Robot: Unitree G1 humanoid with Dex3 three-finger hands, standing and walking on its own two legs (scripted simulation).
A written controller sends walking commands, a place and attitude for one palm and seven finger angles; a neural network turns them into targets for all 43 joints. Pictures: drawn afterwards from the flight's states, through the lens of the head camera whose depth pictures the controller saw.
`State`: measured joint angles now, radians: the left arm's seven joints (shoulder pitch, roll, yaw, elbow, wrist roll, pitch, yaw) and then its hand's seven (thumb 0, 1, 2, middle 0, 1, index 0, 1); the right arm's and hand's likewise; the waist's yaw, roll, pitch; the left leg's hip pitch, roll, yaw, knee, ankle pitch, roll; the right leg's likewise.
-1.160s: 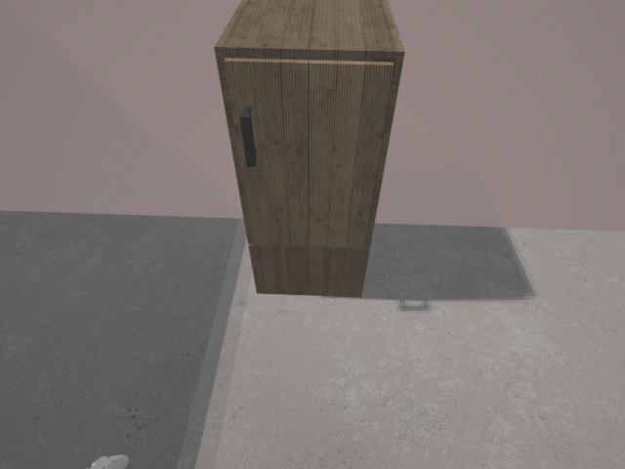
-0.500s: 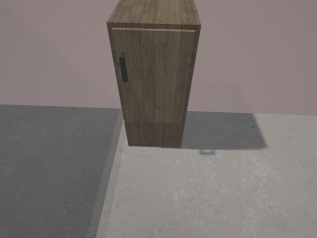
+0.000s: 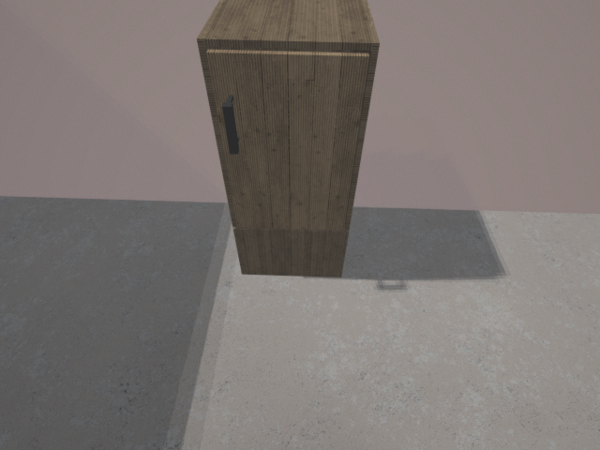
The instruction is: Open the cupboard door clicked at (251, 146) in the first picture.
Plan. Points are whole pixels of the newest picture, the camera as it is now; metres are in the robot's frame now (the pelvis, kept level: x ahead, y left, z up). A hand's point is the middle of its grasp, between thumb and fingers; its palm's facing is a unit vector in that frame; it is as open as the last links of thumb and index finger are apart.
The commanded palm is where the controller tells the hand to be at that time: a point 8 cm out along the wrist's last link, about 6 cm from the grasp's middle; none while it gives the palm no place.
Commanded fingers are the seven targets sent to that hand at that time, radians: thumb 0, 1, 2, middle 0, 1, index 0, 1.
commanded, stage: look at it before walking up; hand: left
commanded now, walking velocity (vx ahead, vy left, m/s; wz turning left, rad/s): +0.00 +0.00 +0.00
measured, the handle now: (232, 124) +0.85 +0.22 -0.04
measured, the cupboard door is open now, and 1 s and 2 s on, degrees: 0 0 0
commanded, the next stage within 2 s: take the last steps up to it in 0.28 s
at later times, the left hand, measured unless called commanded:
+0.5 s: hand out of the picture +0.09 +0.24 -0.16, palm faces -0.01 -0.94 -0.33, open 7.4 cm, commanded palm none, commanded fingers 0.00 0.90 0.90 -0.20 -0.30 -0.20 -0.30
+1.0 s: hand (182, 437) +0.18 +0.20 -0.19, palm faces -0.01 -0.99 -0.16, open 7.3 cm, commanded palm none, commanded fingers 0.00 0.90 0.90 -0.20 -0.30 -0.20 -0.30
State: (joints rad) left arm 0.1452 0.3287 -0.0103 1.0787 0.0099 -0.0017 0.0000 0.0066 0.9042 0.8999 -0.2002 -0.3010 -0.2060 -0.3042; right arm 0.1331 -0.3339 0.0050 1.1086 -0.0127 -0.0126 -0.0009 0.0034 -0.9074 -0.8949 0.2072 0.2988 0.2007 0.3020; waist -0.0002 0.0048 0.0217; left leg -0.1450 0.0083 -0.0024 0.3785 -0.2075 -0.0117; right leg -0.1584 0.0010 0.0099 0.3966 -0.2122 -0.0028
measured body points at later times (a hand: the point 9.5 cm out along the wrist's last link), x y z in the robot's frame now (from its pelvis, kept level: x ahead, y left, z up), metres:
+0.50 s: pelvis +0.02 +0.00 +0.00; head +0.01 -0.01 +0.45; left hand +0.09 +0.29 -0.13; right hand +0.10 -0.29 -0.14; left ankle +0.00 +0.13 -0.74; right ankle +0.00 -0.12 -0.75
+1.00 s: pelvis +0.14 +0.03 -0.01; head +0.17 +0.04 +0.44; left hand +0.18 +0.26 -0.17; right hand +0.00 -0.16 -0.14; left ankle +0.01 +0.12 -0.74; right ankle +0.23 -0.10 -0.70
